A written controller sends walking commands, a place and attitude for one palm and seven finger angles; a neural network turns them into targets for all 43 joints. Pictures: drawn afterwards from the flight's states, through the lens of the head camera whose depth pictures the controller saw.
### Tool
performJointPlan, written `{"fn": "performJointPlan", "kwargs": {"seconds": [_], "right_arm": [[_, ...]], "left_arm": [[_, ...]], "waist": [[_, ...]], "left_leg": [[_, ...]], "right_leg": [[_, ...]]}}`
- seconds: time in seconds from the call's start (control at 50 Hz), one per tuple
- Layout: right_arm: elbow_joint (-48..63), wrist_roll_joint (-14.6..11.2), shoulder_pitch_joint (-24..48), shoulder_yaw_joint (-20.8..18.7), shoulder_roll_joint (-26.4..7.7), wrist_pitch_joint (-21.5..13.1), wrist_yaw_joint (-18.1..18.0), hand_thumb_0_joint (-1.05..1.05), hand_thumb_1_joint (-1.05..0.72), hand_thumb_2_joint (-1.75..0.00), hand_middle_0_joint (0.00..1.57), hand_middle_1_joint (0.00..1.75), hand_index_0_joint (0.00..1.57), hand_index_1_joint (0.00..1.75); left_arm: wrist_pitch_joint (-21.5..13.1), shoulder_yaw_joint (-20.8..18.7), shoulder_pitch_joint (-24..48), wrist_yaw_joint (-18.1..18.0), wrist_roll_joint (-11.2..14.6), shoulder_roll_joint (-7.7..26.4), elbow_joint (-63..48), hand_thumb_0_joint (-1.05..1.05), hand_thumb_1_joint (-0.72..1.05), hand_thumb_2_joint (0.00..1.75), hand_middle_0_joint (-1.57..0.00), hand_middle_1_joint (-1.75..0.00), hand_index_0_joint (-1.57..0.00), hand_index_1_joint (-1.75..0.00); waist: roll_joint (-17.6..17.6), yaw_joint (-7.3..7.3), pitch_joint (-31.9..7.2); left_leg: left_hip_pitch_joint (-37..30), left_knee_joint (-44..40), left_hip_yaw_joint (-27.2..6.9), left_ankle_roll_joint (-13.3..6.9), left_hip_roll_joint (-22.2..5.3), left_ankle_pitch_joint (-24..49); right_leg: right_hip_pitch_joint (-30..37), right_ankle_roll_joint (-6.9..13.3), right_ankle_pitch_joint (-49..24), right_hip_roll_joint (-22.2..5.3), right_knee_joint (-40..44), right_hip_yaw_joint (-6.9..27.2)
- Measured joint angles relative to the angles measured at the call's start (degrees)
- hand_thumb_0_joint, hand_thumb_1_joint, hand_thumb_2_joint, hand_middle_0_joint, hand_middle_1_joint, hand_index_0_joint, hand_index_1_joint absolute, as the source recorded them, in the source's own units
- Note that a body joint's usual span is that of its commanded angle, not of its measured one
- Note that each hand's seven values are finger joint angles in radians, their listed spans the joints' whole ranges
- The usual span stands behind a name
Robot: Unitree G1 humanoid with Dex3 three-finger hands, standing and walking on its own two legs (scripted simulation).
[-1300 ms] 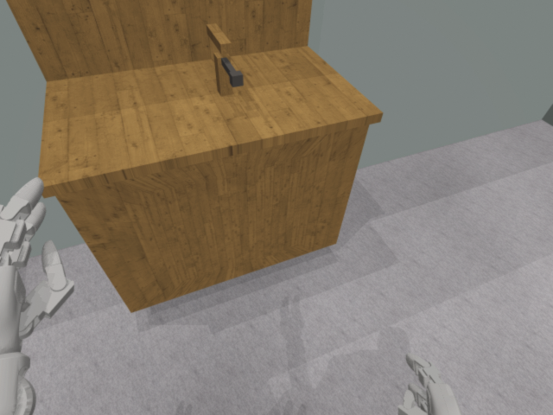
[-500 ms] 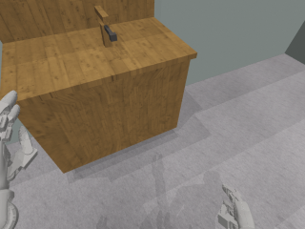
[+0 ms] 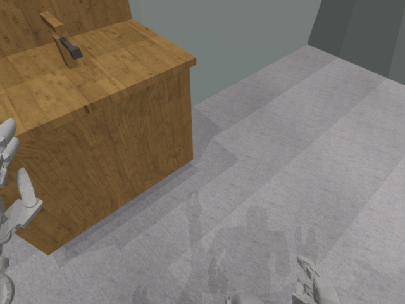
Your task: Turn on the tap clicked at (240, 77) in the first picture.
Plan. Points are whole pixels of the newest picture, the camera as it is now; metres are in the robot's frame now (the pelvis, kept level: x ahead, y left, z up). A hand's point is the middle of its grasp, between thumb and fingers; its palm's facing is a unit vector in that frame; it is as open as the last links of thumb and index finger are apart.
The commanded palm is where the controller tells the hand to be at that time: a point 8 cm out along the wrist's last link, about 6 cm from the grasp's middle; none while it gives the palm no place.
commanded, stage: walk to a spot facing it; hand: left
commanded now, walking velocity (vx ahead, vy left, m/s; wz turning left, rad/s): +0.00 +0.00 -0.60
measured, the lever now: (75, 52) +0.76 +0.47 +0.09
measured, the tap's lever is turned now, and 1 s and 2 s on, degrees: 0 0 0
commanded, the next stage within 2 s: turn to face it in 0.92 s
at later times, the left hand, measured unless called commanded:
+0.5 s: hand (151, 168) +0.27 +0.10 +0.19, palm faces +0.20 -0.86 -0.48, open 7.4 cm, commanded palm +0.23 +0.16 +0.19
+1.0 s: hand (197, 116) +0.39 +0.05 +0.19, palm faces +0.18 -0.87 -0.45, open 7.4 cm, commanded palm +0.36 +0.10 +0.19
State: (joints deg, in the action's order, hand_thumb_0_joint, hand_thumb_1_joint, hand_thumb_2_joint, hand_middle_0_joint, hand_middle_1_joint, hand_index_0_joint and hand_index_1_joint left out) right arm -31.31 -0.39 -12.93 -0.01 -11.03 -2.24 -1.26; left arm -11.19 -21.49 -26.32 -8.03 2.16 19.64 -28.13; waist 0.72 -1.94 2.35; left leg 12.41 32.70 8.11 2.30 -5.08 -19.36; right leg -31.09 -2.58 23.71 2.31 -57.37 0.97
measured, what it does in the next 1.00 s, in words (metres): walks ahead, turning right: right foot, then left foot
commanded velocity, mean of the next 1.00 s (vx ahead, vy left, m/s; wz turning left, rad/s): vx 0.31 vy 0.00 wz -0.21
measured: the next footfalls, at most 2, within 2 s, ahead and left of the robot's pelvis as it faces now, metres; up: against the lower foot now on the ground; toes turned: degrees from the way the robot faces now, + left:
right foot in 0.14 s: +0.05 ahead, -0.12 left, +0.00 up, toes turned -12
left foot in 0.76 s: +0.13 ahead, +0.05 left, +0.00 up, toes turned -6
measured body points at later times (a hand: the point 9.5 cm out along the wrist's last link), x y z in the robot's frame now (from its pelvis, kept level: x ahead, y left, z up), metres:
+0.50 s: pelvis +0.01 -0.08 +0.02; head +0.00 -0.11 +0.47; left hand +0.25 +0.15 +0.22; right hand +0.06 -0.37 -0.09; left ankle +0.08 +0.08 -0.67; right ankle +0.02 -0.12 -0.73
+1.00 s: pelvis +0.12 -0.12 +0.00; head +0.12 -0.14 +0.45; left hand +0.37 +0.10 +0.21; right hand +0.22 -0.34 -0.10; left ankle +0.09 +0.06 -0.73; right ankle +0.16 -0.22 -0.71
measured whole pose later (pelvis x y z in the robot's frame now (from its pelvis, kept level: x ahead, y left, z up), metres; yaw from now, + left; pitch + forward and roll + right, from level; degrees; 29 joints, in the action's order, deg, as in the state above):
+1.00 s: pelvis +0.12 -0.12 +0.00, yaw -17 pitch +0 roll +1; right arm -34.0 0.4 -13.2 3.2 -7.5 -5.1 -3.1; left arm -10.5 -20.2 -26.5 -8.5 1.3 20.2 -27.3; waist -2.1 -1.3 0.8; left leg 5.5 28.3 9.9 4.2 -7.1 -21.1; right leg -26.2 -0.5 19.2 -3.1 -43.6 -7.1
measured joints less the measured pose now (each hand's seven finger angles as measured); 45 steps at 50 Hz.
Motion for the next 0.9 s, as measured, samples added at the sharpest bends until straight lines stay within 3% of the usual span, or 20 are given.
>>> {"fn": "performJointPlan", "kwargs": {"seconds": [0.06,0.12,0.14,0.16,0.18,0.22,0.26,0.3,0.36,0.44,0.54,0.7,0.76,0.78,0.84,0.9], "right_arm": [[0.3,-0.1,-0.5,1.0,0.7,-1.1,0.7,0.02,-0.90,-0.90,0.20,0.30,0.20,0.30],[1.0,0.2,-0.7,1.9,1.4,-2.1,1.3,0.02,-0.90,-0.90,0.20,0.30,0.20,0.30],[1.3,0.2,-0.7,2.0,1.4,-2.3,1.4,0.02,-0.90,-0.90,0.20,0.30,0.20,0.30],[1.1,0.2,-0.2,1.9,1.1,-2.5,1.5,0.02,-0.90,-0.90,0.20,0.30,0.20,0.30],[0.3,0.2,0.6,1.7,0.8,-2.3,1.6,0.02,-0.90,-0.90,0.20,0.30,0.20,0.30],[-1.4,0.2,2.1,1.1,0.1,-1.1,1.6,0.02,-0.90,-0.90,0.20,0.30,0.20,0.30],[-2.4,0.4,2.7,0.7,-0.9,0.3,1.3,0.02,-0.90,-0.90,0.20,0.30,0.20,0.30],[-2.9,0.5,2.3,0.0,-1.8,1.2,0.8,0.02,-0.90,-0.90,0.20,0.30,0.20,0.30],[-3.7,0.5,0.6,-1.2,-2.8,1.8,-0.3,0.02,-0.90,-0.90,0.20,0.30,0.20,0.30],[-4.4,0.3,-2.1,-2.0,-4.2,1.3,-1.4,0.02,-0.91,-0.90,0.20,0.30,0.20,0.30],[-4.6,0.0,-4.1,-2.0,-4.8,0.4,-2.2,0.02,-0.91,-0.90,0.20,0.30,0.20,0.30],[-3.2,0.4,-3.8,-0.6,-2.7,-0.4,-2.6,0.02,-0.91,-0.90,0.20,0.30,0.20,0.30],[-1.9,0.4,-3.0,0.1,-2.2,-0.6,-2.7,0.02,-0.90,-0.90,0.20,0.30,0.20,0.30],[-1.9,0.4,-2.2,0.3,-1.6,-0.6,-2.7,0.02,-0.90,-0.90,0.20,0.30,0.20,0.30],[-2.2,0.8,0.2,1.2,0.4,-1.0,-2.8,0.02,-0.90,-0.90,0.20,0.30,0.20,0.30],[-2.7,0.9,0.8,2.0,2.3,-2.0,-2.4,0.02,-0.90,-0.90,0.20,0.30,0.20,0.30]], "left_arm": [[0.2,1.1,0.2,0.0,-0.4,-0.9,-0.1,0.01,0.89,0.90,-0.20,-0.30,-0.21,-0.30],[-0.1,1.1,1.6,0.2,-0.5,0.6,0.6,0.01,0.89,0.90,-0.20,-0.30,-0.21,-0.30],[-0.2,0.9,2.2,0.3,-0.6,1.4,0.7,0.01,0.89,0.90,-0.20,-0.30,-0.21,-0.30],[-0.4,1.0,3.3,0.4,-0.8,1.7,1.0,0.01,0.89,0.90,-0.20,-0.30,-0.21,-0.30],[-0.7,1.1,4.1,0.5,-0.7,1.8,1.3,0.01,0.89,0.90,-0.20,-0.30,-0.21,-0.30],[-1.1,1.2,3.8,0.5,-0.1,1.5,0.8,0.01,0.89,0.90,-0.20,-0.31,-0.21,-0.30],[-1.8,1.0,0.9,0.5,0.3,1.0,-0.5,0.01,0.89,0.90,-0.21,-0.31,-0.21,-0.30],[-2.6,0.8,-2.5,0.6,0.3,1.0,-1.5,0.01,0.89,0.90,-0.21,-0.31,-0.22,-0.31],[-3.4,0.1,-5.4,0.7,0.2,2.3,-1.6,0.01,0.89,0.90,-0.21,-0.31,-0.22,-0.31],[-3.5,-0.5,-5.1,0.2,0.2,3.2,1.0,0.01,0.88,0.90,-0.21,-0.31,-0.22,-0.31],[-2.1,1.1,-2.3,-0.4,-0.2,1.4,4.4,0.01,0.89,0.90,-0.21,-0.31,-0.22,-0.31],[-0.5,4.0,-0.9,-0.8,-0.6,-0.4,3.2,0.01,0.89,0.90,-0.21,-0.31,-0.22,-0.31],[-0.3,3.6,-0.1,-1.2,-0.3,-0.1,1.9,0.01,0.89,0.90,-0.21,-0.31,-0.22,-0.31],[-0.3,2.9,0.3,-1.3,-0.1,0.3,1.7,0.01,0.89,0.90,-0.21,-0.31,-0.22,-0.31],[-0.2,1.0,1.4,-1.3,0.1,0.7,3.0,0.01,0.89,0.90,-0.21,-0.31,-0.21,-0.30],[0.6,0.9,1.8,-0.8,-0.3,0.8,3.5,0.01,0.89,0.90,-0.20,-0.30,-0.21,-0.30]], "waist": [[-1.8,-0.39,0.2],[-2.8,0.05,0.8],[-3.2,0.36,0.9],[-4.3,0.88,1.7],[-4.4,1.34,2.4],[-3.6,1.98,3.2],[-3.3,3.01,3.0],[-3.1,3.91,2.3],[-2.2,4.28,0.4],[-1.3,3.76,-2.5],[-0.7,3.36,-5.3],[0.4,2.28,-7.3],[-0.3,1.80,-6.8],[0.5,1.68,-6.2],[1.4,1.59,-5.1],[0.1,1.68,-4.4]], "left_leg": [[-1.2,0.1,2.1,1.4,-3.3,-0.3],[-0.4,3.3,3.6,3.3,-6.3,-1.8],[0.9,5.9,3.6,3.6,-7.6,-3.0],[2.9,10.3,2.2,2.7,-8.9,-4.2],[5.8,16.7,-0.3,2.1,-8.2,-6.9],[11.2,29.4,-4.8,1.8,-4.6,-9.9],[15.5,37.1,-6.6,1.8,-2.3,-7.5],[18.6,39.5,-7.0,2.0,-1.3,-4.0],[20.9,35.9,-6.1,1.7,-0.7,-0.9],[20.1,25.7,-4.8,0.6,-0.3,1.0],[15.6,14.6,-3.4,-0.8,0.3,1.3],[6.3,2.1,-1.6,-2.2,1.5,0.8],[1.2,-4.7,-1.1,-3.4,1.4,2.6],[0.5,-4.9,-0.7,-2.7,1.8,4.0],[-1.0,-3.2,0.9,-1.2,2.5,2.0],[-2.9,-4.4,1.0,-0.7,1.8,1.0]], "right_leg": [[3.9,-0.6,-0.5,-2.1,5.8,-3.9],[9.5,-0.2,-1.9,-2.7,15.4,-6.3],[11.0,1.1,-4.3,-2.4,18.4,-7.0],[10.6,3.5,-5.6,-1.2,17.9,-7.7],[9.7,5.7,-5.4,-0.7,16.5,-7.7],[8.9,8.1,-5.0,-0.1,15.9,-6.5],[9.5,8.6,-6.3,0.7,18.2,-5.2],[10.6,8.9,-8.1,1.5,21.5,-4.3],[12.4,9.5,-10.5,2.0,26.4,-3.1],[14.4,9.9,-12.4,2.1,31.0,-1.7],[17.0,10.1,-12.5,2.1,33.7,-1.0],[20.2,10.0,-9.2,2.7,33.2,-1.0],[20.1,9.5,-5.7,3.5,29.1,-1.4],[19.4,9.0,-3.8,3.0,26.0,-1.0],[13.4,4.8,1.4,0.8,10.1,-1.5],[6.4,3.0,2.0,-1.7,-0.5,-3.3]]}}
